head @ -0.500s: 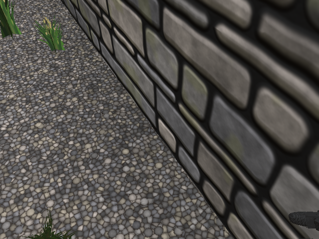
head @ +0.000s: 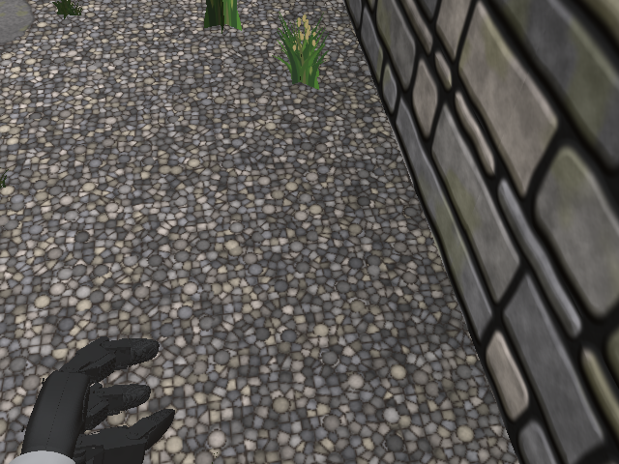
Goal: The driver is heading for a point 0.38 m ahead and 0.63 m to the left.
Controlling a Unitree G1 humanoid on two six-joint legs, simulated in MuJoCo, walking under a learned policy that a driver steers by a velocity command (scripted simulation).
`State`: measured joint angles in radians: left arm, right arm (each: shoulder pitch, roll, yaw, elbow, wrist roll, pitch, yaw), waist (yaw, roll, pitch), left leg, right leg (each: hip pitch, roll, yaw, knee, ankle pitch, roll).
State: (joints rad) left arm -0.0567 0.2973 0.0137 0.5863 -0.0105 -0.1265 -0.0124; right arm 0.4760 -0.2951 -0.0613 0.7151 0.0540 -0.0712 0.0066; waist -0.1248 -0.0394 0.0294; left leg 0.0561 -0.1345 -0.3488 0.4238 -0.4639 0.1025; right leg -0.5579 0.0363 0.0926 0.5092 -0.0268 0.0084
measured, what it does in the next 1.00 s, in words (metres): walks ahead, turning left: right foot, then left foot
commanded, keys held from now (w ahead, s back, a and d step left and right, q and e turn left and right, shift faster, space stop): w+q+shift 1.00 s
